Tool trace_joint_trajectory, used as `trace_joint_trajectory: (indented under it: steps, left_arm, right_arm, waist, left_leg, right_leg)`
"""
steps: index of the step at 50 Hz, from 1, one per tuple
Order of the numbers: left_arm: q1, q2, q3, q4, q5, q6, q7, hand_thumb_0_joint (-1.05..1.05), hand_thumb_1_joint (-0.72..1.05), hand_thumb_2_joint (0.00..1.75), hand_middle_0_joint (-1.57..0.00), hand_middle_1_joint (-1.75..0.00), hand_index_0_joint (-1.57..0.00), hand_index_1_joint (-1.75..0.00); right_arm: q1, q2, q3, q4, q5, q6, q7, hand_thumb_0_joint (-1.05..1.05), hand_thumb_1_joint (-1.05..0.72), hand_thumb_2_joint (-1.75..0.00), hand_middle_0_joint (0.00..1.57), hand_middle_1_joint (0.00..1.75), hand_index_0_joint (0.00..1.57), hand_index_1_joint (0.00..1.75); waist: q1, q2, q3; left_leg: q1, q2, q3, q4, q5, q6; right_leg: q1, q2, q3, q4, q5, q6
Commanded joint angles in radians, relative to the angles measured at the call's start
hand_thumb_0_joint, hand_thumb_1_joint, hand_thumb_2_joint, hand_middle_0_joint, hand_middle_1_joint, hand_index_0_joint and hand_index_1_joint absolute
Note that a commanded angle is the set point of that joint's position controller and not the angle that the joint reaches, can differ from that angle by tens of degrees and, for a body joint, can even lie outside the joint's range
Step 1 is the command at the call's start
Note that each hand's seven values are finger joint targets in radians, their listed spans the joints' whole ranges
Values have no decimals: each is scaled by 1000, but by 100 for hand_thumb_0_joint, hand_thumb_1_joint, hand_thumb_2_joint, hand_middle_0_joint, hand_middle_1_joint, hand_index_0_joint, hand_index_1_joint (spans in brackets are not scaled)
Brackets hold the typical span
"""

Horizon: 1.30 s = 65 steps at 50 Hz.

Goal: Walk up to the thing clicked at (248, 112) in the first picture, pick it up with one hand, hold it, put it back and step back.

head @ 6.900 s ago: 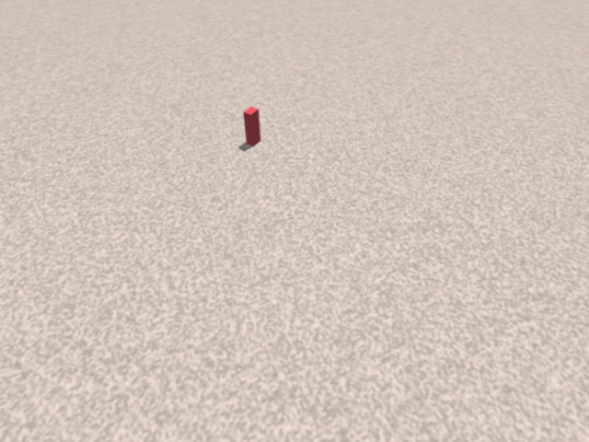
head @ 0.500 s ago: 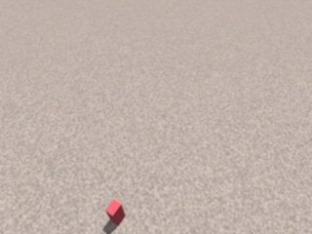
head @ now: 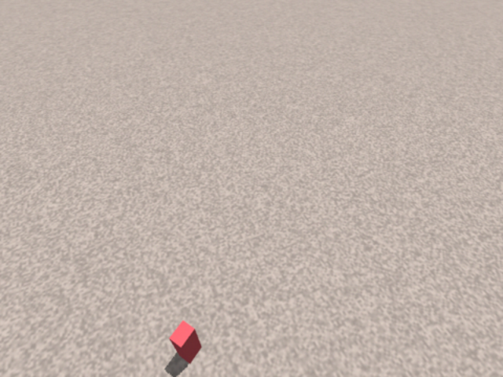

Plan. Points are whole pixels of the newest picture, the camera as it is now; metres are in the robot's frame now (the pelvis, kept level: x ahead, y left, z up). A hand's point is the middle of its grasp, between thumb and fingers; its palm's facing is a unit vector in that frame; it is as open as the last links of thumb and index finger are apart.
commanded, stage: stand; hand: left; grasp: from the side
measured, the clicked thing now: (186, 343) +0.38 +0.22 -0.68
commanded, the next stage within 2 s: go down in 1.18 s
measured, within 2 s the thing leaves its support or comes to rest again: neither
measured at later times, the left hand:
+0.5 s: hand out of the picture +0.08 +0.25 -0.15, palm faces -0.03 -0.94 -0.35, open 7.4 cm
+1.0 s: hand out of the picture +0.08 +0.25 -0.15, palm faces -0.04 -0.94 -0.35, open 7.4 cm
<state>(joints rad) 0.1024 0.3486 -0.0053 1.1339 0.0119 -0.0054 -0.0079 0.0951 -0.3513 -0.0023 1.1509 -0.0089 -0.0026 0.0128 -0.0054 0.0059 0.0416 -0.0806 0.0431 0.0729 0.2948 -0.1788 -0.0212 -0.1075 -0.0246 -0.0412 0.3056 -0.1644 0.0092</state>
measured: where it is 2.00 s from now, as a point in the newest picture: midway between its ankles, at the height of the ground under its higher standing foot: outside the picture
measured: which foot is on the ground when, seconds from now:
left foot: down 0.00-1.00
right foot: down 0.00-1.00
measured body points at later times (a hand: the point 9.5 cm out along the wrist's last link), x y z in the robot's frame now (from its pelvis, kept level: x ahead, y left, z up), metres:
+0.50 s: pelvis +0.00 +0.00 +0.00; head +0.01 +0.00 +0.45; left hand +0.08 +0.30 -0.13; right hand +0.08 -0.30 -0.14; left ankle -0.01 +0.13 -0.75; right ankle +0.00 -0.12 -0.75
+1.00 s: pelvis +0.01 +0.00 +0.00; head +0.01 +0.00 +0.45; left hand +0.08 +0.30 -0.13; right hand +0.08 -0.30 -0.14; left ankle -0.01 +0.13 -0.75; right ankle +0.00 -0.12 -0.75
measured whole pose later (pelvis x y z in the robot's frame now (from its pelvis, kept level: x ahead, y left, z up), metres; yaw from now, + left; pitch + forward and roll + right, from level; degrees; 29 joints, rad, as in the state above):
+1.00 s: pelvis +0.01 +0.00 +0.00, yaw +0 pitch -2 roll +0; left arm 0.11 0.35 -0.01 1.12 0.01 0.00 -0.01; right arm 0.11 -0.35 0.00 1.14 -0.01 -0.01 0.01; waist 0.00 0.01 0.04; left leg -0.07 0.04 0.08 0.29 -0.19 -0.02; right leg -0.10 -0.03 -0.04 0.31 -0.18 0.01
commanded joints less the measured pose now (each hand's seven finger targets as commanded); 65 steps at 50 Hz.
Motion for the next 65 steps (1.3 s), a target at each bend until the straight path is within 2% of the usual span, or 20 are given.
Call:
trace_joint_trajectory:
  steps: [1, 9, 34, 55, 63, 64, 65]
  left_arm:
    - [-47, 219, 42, -60, -3, -26, 15, 0, 90, 90, -20, -30, -20, -30]
    - [-43, 217, 41, -57, -5, -22, 14, 0, 90, 90, -20, -30, -20, -30]
    - [-42, 216, 41, -64, -3, -25, 17, 0, 90, 90, -20, -30, -20, -30]
    - [-33, 223, 42, -65, -4, -26, 16, 0, 90, 90, -20, -30, -20, -30]
    - [-29, 221, 42, -71, -2, -27, 17, 0, 90, 90, -20, -30, -20, -30]
    - [-30, 220, 42, -68, -3, -27, 17, 0, 82, 82, -12, -22, -12, -22]
    - [-381, 36, 48, -419, -48, -112, 33, 0, 74, 74, -4, -14, -4, -14]
  right_arm:
    - [-48, -213, -39, -59, -4, -27, -17, 0, -90, -90, 20, 30, 20, 30]
    - [-43, -215, -37, -58, -3, -27, -18, 0, -90, -90, 20, 30, 20, 30]
    - [-34, -212, -37, -67, -3, -26, -19, 0, -90, -90, 20, 30, 20, 30]
    - [-32, -211, -38, -71, -2, -27, -19, 0, -90, -90, 20, 30, 20, 30]
    - [-35, -214, -42, -76, -3, -26, -19, 0, -90, -90, 20, 30, 20, 30]
    - [-26, -210, -38, -74, -2, -26, -18, 0, -93, -92, 21, 30, 21, 30]
    - [17, -38, 4, -355, 65, -73, -39, 0, -101, -93, 20, 30, 20, 30]
  waist:
    - [3, -7, -83]
    - [6, -9, -72]
    - [3, -8, -73]
    - [4, -17, -66]
    - [5, -4, -81]
    - [3, -6, -63]
    - [-122, 5, 53]
  left_leg:
    - [18, 120, -101, -37, 139, 28]
    - [17, 118, -101, -47, 126, 25]
    - [18, 117, -98, -41, 159, 29]
    - [34, 118, -100, -44, 146, 30]
    - [32, 118, -96, -36, 173, 34]
    - [19, 113, -97, -41, 161, 30]
    - [-142, -41, -3, 42, 30, 39]
  right_leg:
    - [10, -125, 105, -46, 158, -25]
    - [8, -122, 103, -43, 134, -26]
    - [18, -124, 98, -38, 182, -26]
    - [6, -123, 101, -38, 166, -27]
    - [24, -126, 99, -33, 204, -29]
    - [21, -123, 97, -42, 198, -24]
    - [-209, 13, 24, 24, 89, -13]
